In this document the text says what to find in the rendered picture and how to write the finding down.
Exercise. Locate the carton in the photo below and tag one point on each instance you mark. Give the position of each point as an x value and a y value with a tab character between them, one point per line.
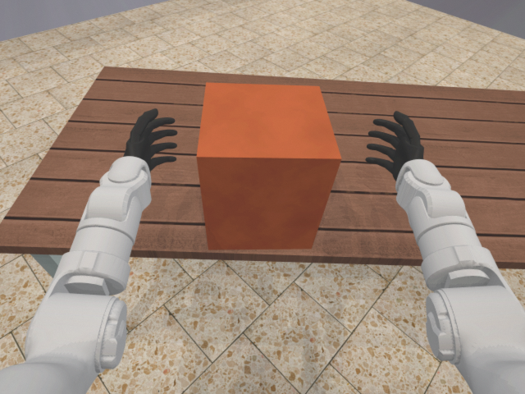
267	159

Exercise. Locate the left robot forearm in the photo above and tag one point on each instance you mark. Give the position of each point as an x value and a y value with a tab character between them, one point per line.
97	263

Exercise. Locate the robot left upper arm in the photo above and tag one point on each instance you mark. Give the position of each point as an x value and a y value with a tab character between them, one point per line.
75	337

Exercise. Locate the robot right upper arm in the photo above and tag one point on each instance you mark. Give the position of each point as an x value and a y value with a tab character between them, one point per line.
481	330

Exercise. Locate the right robot hand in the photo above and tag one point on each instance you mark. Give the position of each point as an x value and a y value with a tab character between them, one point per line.
407	144

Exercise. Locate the table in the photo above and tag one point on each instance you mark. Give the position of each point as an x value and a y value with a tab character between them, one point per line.
474	137

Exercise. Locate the right robot forearm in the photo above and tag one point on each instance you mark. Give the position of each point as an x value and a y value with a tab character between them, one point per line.
451	251

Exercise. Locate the left robot hand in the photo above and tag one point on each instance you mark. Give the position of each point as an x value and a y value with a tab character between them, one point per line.
141	137

